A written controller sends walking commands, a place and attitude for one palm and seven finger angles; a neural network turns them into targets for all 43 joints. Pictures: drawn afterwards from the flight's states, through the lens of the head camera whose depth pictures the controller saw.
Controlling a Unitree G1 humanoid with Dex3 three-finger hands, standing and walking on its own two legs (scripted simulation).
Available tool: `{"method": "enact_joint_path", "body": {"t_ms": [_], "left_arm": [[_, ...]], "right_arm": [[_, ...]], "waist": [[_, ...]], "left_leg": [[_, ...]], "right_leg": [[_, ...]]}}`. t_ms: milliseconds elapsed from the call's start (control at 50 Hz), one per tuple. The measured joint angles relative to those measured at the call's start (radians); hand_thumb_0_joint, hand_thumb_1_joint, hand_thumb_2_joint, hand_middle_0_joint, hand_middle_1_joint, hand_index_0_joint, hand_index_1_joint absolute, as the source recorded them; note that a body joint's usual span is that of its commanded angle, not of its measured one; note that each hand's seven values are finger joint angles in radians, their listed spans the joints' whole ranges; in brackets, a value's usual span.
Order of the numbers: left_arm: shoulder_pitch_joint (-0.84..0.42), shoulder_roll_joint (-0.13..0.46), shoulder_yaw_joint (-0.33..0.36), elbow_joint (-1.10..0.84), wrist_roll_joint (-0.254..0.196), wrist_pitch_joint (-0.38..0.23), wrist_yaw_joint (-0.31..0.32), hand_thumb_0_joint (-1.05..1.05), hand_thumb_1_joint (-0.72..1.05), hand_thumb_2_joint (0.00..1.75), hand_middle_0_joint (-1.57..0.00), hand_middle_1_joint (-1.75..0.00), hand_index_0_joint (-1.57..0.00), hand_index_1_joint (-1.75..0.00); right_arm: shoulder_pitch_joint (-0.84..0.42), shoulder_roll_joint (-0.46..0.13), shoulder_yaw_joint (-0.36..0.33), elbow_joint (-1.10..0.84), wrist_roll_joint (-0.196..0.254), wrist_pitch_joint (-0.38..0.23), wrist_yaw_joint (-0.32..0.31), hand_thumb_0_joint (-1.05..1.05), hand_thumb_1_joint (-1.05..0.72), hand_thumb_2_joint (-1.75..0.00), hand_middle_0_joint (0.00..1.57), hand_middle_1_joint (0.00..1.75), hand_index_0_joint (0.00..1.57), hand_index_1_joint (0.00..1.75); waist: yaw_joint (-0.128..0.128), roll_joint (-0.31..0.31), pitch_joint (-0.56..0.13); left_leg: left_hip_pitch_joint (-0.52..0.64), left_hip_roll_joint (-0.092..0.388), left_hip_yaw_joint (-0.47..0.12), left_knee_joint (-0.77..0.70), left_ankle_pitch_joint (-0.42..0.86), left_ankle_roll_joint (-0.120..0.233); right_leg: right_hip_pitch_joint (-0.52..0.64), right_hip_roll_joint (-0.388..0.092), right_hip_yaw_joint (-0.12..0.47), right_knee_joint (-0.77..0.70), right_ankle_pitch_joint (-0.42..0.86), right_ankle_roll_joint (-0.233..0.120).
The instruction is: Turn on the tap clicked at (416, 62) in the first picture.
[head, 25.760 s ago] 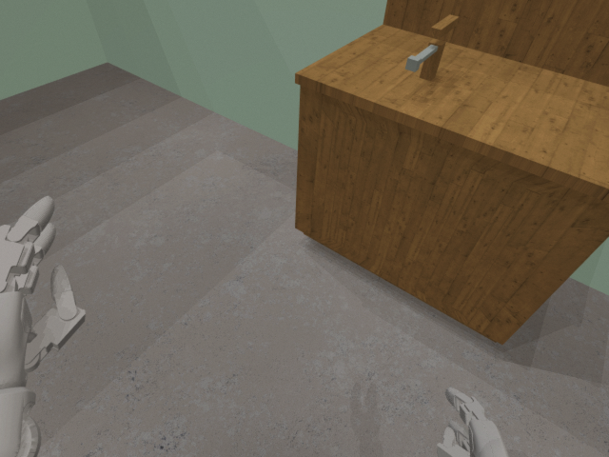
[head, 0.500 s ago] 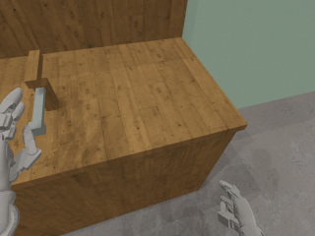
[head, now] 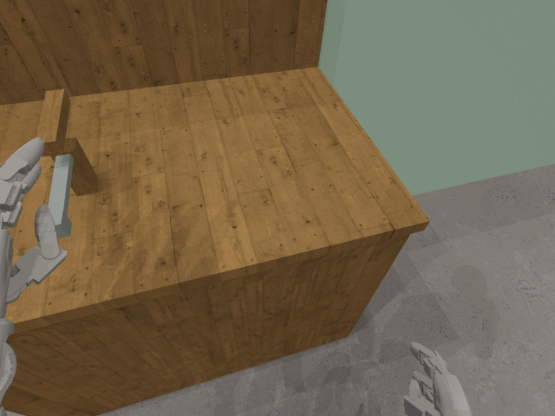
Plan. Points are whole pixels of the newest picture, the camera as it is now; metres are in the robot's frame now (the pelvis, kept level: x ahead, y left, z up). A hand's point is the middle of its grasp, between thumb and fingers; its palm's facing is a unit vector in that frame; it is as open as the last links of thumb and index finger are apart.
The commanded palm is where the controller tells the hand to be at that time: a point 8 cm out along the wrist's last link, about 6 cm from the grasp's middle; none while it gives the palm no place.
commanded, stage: come to a stop and stand still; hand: left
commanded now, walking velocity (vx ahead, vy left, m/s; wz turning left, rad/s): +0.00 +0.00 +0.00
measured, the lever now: (55, 225) +0.31 +0.35 +0.09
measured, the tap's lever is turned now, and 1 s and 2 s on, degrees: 0 0 0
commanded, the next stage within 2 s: look again from close up in 0.64 s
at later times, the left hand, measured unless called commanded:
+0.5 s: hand (61, 245) +0.24 +0.26 +0.17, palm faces +0.41 -0.86 -0.31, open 7.4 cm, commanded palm +0.18 +0.29 +0.18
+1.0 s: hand (61, 251) +0.24 +0.26 +0.16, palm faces +0.38 -0.86 -0.34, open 7.4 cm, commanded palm +0.18 +0.30 +0.18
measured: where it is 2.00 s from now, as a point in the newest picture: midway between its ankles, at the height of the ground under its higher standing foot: outside the picture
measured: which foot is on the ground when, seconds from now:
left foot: down 0.00-1.00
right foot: down 0.00-1.00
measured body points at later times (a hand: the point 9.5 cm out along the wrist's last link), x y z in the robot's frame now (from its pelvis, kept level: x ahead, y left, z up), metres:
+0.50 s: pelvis +0.01 +0.01 +0.00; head +0.03 +0.04 +0.45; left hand +0.21 +0.30 +0.19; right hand +0.20 -0.21 -0.06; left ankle +0.02 +0.09 -0.74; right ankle +0.02 -0.13 -0.74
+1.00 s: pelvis +0.01 +0.02 +0.00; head +0.04 +0.04 +0.45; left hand +0.21 +0.31 +0.18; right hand +0.19 -0.20 -0.07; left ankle +0.02 +0.09 -0.74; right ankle +0.02 -0.13 -0.74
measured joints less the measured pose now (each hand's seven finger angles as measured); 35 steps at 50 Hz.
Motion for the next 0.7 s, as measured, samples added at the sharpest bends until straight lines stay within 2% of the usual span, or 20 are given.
{"method": "enact_joint_path", "body": {"t_ms": [40,80,120,180,240,320,400,540,700], "left_arm": [[-0.109,0.045,0.051,0.091,-0.020,-0.038,-0.003,0.01,0.88,0.90,-0.22,-0.30,-0.22,-0.31],[-0.118,0.021,0.075,0.108,-0.051,-0.039,0.016,0.01,0.89,0.90,-0.21,-0.30,-0.22,-0.31],[-0.064,-0.027,0.053,0.074,-0.060,-0.037,0.029,0.01,0.89,0.90,-0.20,-0.30,-0.21,-0.31],[0.046,-0.080,-0.023,0.009,-0.051,-0.041,0.024,0.01,0.90,0.90,-0.20,-0.30,-0.21,-0.31],[0.103,-0.088,-0.068,-0.013,-0.042,-0.045,0.009,0.01,0.89,0.90,-0.20,-0.30,-0.21,-0.31],[0.074,-0.063,-0.043,-0.006,-0.041,-0.043,0.015,0.01,0.88,0.90,-0.21,-0.30,-0.22,-0.31],[0.021,-0.064,-0.004,-0.017,-0.045,-0.044,0.034,0.01,0.89,0.90,-0.21,-0.30,-0.22,-0.31],[0.033,-0.090,-0.026,-0.036,-0.040,-0.044,0.036,0.01,0.89,0.90,-0.21,-0.30,-0.21,-0.31],[0.057,-0.081,-0.031,-0.033,-0.042,-0.007,0.028,0.01,0.89,0.90,-0.21,-0.30,-0.21,-0.31]], "right_arm": [[-0.007,0.010,0.007,0.020,0.003,-0.009,0.008,0.01,-0.90,-0.90,0.20,0.30,0.20,0.30],[-0.014,0.012,0.009,0.018,0.010,-0.019,0.025,0.01,-0.90,-0.90,0.20,0.30,0.21,0.30],[-0.009,0.010,0.006,0.005,0.014,-0.032,0.038,0.01,-0.90,-0.90,0.20,0.30,0.21,0.30],[0.001,0.012,0.004,0.000,0.017,-0.041,0.041,0.01,-0.90,-0.90,0.20,0.30,0.21,0.30],[0.014,0.020,0.007,0.008,0.016,-0.042,0.027,0.01,-0.90,-0.90,0.20,0.30,0.21,0.30],[0.017,0.027,0.011,0.022,0.014,-0.044,0.011,0.01,-0.90,-0.90,0.20,0.30,0.21,0.30],[0.002,0.025,0.015,0.028,0.012,-0.052,0.014,0.01,-0.90,-0.90,0.20,0.30,0.21,0.30],[-0.034,0.027,0.016,0.011,0.010,-0.039,0.026,0.01,-0.90,-0.90,0.20,0.30,0.21,0.30],[-0.047,0.030,0.019,-0.012,0.009,-0.016,0.016,0.01,-0.90,-0.90,0.20,0.30,0.21,0.30]], "waist": [[0.020,-0.019,0.007],[0.013,-0.023,0.010],[-0.003,-0.018,0.006],[-0.020,-0.016,0.000],[-0.024,-0.027,-0.004],[-0.011,-0.045,0.006],[-0.001,-0.051,0.013],[-0.012,-0.043,-0.008],[-0.013,-0.047,0.005]], "left_leg": [[-0.006,0.001,0.005,-0.005,0.008,-0.002],[0.003,-0.003,0.020,-0.020,0.015,0.000],[0.007,-0.009,0.031,-0.023,0.014,0.005],[0.011,-0.015,0.037,-0.016,0.004,0.012],[0.012,-0.016,0.030,-0.008,-0.005,0.013],[0.017,-0.017,0.019,-0.004,-0.009,0.013],[0.027,-0.018,0.016,-0.007,-0.012,0.013],[0.036,-0.014,0.020,-0.013,-0.020,0.015],[0.044,-0.014,0.023,-0.021,-0.019,0.018]], "right_leg": [[-0.016,0.001,0.005,0.009,0.002,-0.007],[-0.021,-0.003,0.020,0.015,0.005,-0.004],[-0.027,-0.010,0.031,0.028,-0.001,0.002],[-0.027,-0.016,0.038,0.041,-0.014,0.010],[-0.020,-0.017,0.031,0.042,-0.021,0.012],[-0.007,-0.018,0.020,0.037,-0.024,0.010],[0.006,-0.018,0.017,0.028,-0.025,0.012],[0.024,-0.013,0.021,-0.001,-0.017,0.017],[0.034,-0.013,0.025,-0.015,-0.012,0.020]]}}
